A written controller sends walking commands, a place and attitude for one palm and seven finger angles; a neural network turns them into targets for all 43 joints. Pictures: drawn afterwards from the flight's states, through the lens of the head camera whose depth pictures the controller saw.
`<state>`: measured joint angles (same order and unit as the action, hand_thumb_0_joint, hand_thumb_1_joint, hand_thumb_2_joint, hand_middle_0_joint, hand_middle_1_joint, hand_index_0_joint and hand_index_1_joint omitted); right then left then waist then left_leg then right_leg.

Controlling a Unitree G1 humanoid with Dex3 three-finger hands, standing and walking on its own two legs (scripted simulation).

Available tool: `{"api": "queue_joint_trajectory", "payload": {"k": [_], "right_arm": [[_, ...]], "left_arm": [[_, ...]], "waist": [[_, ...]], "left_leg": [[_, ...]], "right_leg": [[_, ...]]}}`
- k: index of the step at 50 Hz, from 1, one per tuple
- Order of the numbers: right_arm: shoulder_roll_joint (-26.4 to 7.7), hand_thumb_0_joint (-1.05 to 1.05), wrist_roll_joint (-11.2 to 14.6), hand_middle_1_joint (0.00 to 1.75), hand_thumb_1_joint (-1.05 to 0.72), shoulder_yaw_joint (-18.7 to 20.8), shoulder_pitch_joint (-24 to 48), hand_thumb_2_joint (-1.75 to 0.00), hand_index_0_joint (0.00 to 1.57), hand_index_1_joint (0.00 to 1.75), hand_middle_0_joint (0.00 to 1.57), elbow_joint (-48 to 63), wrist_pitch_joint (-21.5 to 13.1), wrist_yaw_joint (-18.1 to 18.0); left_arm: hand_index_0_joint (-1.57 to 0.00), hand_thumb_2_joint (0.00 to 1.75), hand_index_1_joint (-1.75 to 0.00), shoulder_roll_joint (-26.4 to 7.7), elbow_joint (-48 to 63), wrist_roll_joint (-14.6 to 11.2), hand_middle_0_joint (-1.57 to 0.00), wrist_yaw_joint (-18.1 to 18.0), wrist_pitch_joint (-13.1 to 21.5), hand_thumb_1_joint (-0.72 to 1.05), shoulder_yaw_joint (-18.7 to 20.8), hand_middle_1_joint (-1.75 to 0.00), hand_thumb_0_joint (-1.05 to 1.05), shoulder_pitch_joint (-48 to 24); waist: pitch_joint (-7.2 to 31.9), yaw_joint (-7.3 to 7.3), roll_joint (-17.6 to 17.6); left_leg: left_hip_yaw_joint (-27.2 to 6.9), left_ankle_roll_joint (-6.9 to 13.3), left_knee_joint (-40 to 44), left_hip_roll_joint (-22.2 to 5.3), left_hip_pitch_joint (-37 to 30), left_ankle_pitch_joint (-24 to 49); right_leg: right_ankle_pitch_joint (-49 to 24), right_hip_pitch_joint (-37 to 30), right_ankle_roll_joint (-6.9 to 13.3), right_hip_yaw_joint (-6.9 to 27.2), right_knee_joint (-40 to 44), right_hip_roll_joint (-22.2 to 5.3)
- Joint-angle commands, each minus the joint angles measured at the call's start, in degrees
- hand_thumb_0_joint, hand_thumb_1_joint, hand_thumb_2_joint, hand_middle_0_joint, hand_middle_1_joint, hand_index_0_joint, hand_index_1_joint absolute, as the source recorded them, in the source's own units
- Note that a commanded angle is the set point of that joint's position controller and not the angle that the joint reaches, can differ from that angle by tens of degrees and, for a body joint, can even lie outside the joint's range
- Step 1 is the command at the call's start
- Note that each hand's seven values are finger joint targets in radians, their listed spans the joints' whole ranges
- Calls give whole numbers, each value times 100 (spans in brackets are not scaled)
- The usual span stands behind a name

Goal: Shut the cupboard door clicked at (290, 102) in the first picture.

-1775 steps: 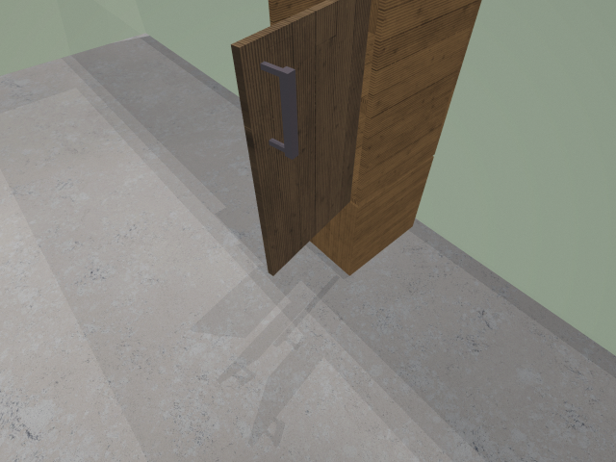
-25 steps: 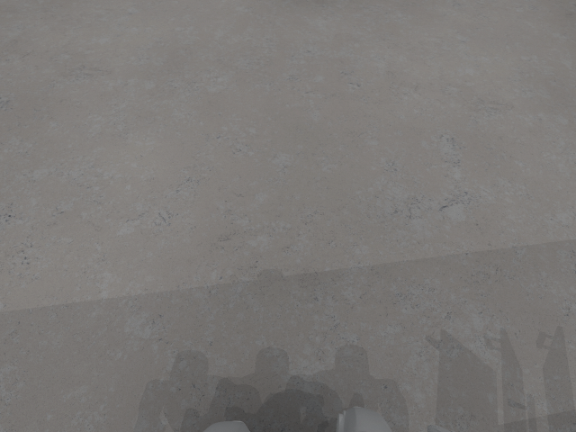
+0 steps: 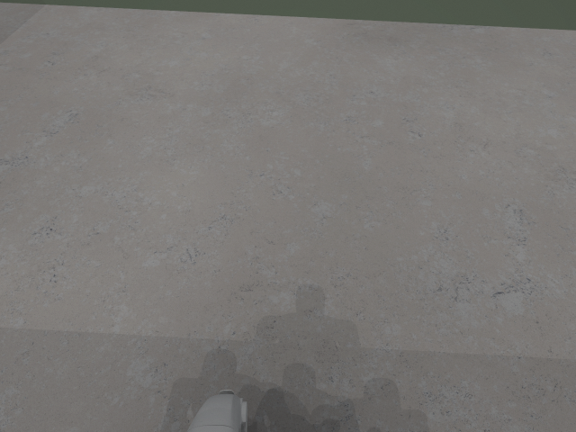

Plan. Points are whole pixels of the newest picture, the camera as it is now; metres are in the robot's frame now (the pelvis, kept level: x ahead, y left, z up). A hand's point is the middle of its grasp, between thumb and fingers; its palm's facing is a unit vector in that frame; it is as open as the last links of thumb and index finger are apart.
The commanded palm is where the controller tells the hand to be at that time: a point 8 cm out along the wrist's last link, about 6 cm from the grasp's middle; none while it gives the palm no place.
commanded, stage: walk to a spot facing it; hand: left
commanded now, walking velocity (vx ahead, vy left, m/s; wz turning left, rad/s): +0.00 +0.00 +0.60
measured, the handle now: out of the picture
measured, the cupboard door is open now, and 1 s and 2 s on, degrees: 63 63 63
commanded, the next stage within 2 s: turn to face it in 0.04 s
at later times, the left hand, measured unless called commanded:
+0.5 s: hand (159, 424) +0.16 +0.21 -0.18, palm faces +0.07 -0.98 -0.19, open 7.4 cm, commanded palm none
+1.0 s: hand (168, 310) +0.35 +0.24 -0.18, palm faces -0.26 -0.94 -0.23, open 7.4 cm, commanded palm none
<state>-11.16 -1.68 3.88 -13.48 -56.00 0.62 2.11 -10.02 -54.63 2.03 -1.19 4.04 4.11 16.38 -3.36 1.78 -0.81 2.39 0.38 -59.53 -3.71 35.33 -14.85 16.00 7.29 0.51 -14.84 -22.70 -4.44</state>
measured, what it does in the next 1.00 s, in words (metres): walks ahead, turning right: left foot, then right foot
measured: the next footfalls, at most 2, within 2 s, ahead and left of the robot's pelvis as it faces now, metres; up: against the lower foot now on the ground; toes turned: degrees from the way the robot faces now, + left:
left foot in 0.16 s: +0.20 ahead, +0.13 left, +0.00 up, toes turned +9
right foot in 0.54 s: +0.18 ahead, -0.10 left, +0.00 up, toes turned -6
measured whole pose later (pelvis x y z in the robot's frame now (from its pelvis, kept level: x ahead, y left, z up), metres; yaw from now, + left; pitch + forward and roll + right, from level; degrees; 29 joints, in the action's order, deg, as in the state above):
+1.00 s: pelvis +0.19 +0.05 +0.00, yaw -19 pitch +0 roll -3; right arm -11.8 -2.0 1.1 -12.8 -51.7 0.5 -1.8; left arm -16.9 -52.4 1.2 1.0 -5.2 5.7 8.8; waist -5.1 -0.3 -1.8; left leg 6.4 1.1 -30.4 -4.9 13.5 -17.2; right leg 28.9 24.7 -2.4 -1.4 -57.8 0.5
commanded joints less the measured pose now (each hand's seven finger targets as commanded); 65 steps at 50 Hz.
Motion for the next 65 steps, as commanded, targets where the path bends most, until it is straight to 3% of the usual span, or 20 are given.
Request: {"api": "queue_joint_trajectory", "payload": {"k": [1, 6, 7, 8, 9, 11, 14, 24, 26, 27, 30, 39, 40, 42, 49, 58, 60, 61, 62, 65], "right_arm": [[-96, 0, 50, 30, -90, -106, 765, -90, 20, 30, 20, 708, -115, 78], [-868, 0, 4, 30, -90, 72, -400, -90, 20, 30, 20, 552, -117, 4], [-1551, 0, -75, 30, -90, 223, -928, -90, 20, 30, 20, 482, -156, -64], [-1921, 0, 9, 30, -90, 244, -1236, -90, 20, 30, 20, 432, -137, -149], [-1798, 0, 29, 30, -90, 190, -1058, -90, 20, 30, 20, 508, -118, -206], [-1294, 0, 60, 30, -90, 21, 57, -90, 20, 30, 20, 739, -175, -325], [-818, 0, 21, 30, -90, -172, 557, -90, 20, 30, 20, 711, -200, -371], [-937, 0, 50, 30, -90, 56, 610, -90, 20, 30, 20, 542, 57, -356], [-660, 0, 101, 30, -90, 69, 531, -90, 20, 30, 20, 591, 58, -325], [-330, 0, 126, 30, -90, 30, 447, -90, 20, 30, 20, 699, 48, -296], [-430, 0, 99, 30, -90, 31, 722, -90, 20, 30, 20, 796, 47, -357], [-435, 0, 154, 30, -90, -29, -71, -90, 20, 30, 20, 550, -56, -438], [-596, 0, 135, 30, -90, 4, -278, -90, 20, 30, 20, 502, -99, -441], [-1459, 0, 10, 30, -90, 127, -544, -90, 20, 30, 20, 611, -119, -479], [-1246, 0, -15, 30, -90, 20, -177, -90, 20, 30, 20, 715, -77, -484], [-1422, 0, 14, 30, -90, 165, -263, -90, 20, 30, 20, 699, -32, -365], [-1181, 0, 117, 30, -90, 154, -159, -90, 20, 30, 20, 839, -21, -278], [-765, 0, 111, 30, -90, 39, 235, -90, 20, 30, 20, 1141, 1, -272], [-889, 0, 101, 30, -90, 1, 482, -90, 20, 30, 20, 1245, 86, -345], [-934, 0, 108, 30, -90, 40, 402, -90, 20, 30, 20, 1026, 85, -341]], "left_arm": [[-20, 90, -30, -912, 127, -25, -20, -5, 59, 90, 119, -30, 0, 526], [-20, 90, -30, -1364, 310, -98, -20, -3, -108, 90, 207, -30, 0, 255], [-20, 90, -30, -1030, 446, -179, -20, 36, -168, 90, 155, -30, 0, 461], [-20, 90, -30, -767, 673, -166, -20, -10, -215, 90, 11, -30, 0, 386], [-20, 90, -30, -757, 795, -136, -20, -64, -225, 90, -8, -30, 0, 149], [-20, 90, -30, -605, 443, -67, -20, -76, -390, 90, -63, -30, 0, 282], [-20, 90, -30, -398, 8, -35, -20, 20, -551, 90, -118, -30, 0, 628], [-20, 90, -30, -339, 166, -31, -20, 151, -588, 90, 21, -30, 0, 531], [-20, 90, -30, -698, 228, -11, -20, 126, -479, 90, 108, -30, 0, 626], [-20, 90, -30, -1155, 273, 21, -20, 95, -417, 90, 176, -30, 0, 504], [-20, 90, -30, -1134, 206, -26, -20, -21, -392, 90, 252, -30, 0, 427], [-20, 90, -30, -1226, 397, -93, -20, 19, -570, 90, 322, -30, 0, -292], [-20, 90, -30, -1060, 465, -123, -20, 44, -595, 90, 286, -30, 0, -392], [-20, 90, -30, -691, 720, -164, -20, 123, -625, 90, 169, -30, 0, -312], [-20, 90, -30, -739, 763, -110, -20, 324, -795, 90, 110, -30, 0, -931], [-20, 90, -30, -831, 961, -89, -20, 320, -653, 90, 56, -30, 0, -1038], [-20, 90, -30, -1464, 724, -40, -20, 242, -526, 90, 175, -30, 0, -175], [-20, 90, -30, -1963, 606, -44, -20, 165, -486, 90, 289, -30, 0, 149], [-20, 90, -30, -2056, 598, -109, -20, 98, -510, 90, 293, -30, 0, 273], [-20, 90, -30, -1581, 852, -86, -20, 13, -547, 90, 235, -30, 0, -714]], "waist": [[148, -264, -727], [890, 455, -318], [1520, 596, 1222], [1971, 599, 1527], [1354, 537, 344], [1036, 83, 1272], [565, -277, 843], [178, -358, 634], [224, -396, -198], [195, -300, -1190], [437, -397, -1403], [677, -60, -639], [729, 6, -275], [779, 36, 1830], [353, -100, 1133], [586, -117, 1113], [1047, -521, -181], [822, -685, -1533], [715, -758, -1093], [530, -291, -1051]], "left_leg": [[351, 33, 1443, 82, 50, 103], [405, 312, 2852, 456, -2809, 1139], [-1667, 1016, 2912, -1099, -4221, 3175], [-3026, 1697, 3425, -2210, -4401, 4267], [-2466, 1627, 3496, -2231, -3610, 3857], [-2084, 1244, 4108, -1803, -2513, 1376], [-1118, 854, 4481, -1171, -1554, 333], [-296, 620, 3798, -1281, -1592, -541], [307, 152, 2588, -639, -1490, -455], [746, -158, 1700, 32, -914, -1223], [-221, -257, -202, 188, -4, -1632], [-55, -355, 3109, 376, -2099, 83], [-261, -285, 3690, 88, -2801, 576], [-2272, 834, 4198, -2194, -3252, 2041], [-464, 761, 3907, -1514, -2890, 2943], [259, 381, 3024, -1571, -2937, 3036], [849, -204, 1431, -979, -1631, 1489], [877, -488, 185, -101, -108, -2143], [20, -447, -534, -149, 104, -2288], [-306, -506, -745, -327, 0, -1332]], "right_leg": [[-4109, -839, 393, 312, 255, -1512], [-3687, 81, -4, -128, -2306, -1423], [-108, 1682, -367, -119, -4019, -553], [2587, 2378, -330, 691, -5125, -2], [2131, 2371, -243, 1234, -5205, -124], [1549, 2355, -278, 1518, -4973, -311], [788, 1516, -243, 1472, -3817, -201], [-121, 709, -237, 1015, -1180, 348], [-866, 583, 71, 2204, -24, -200], [-1650, 399, 569, 3506, 460, -1234], [-3313, -309, 1318, 4012, 325, -1400], [-2861, 372, 623, 3112, -564, -495], [-2059, 929, 344, 2869, -862, -155], [1975, 2197, -185, 1675, -2758, 710], [1113, 1999, -360, 1336, -3492, 254], [91, 713, -143, 877, -951, 453], [-2024, -1142, 249, 1951, 74, -476], [-4221, -1487, 996, 3526, 72, -1762], [-4386, -1059, 1366, 3667, 32, -1918], [-3030, -418, 1143, 3033, 47, -1180]]}}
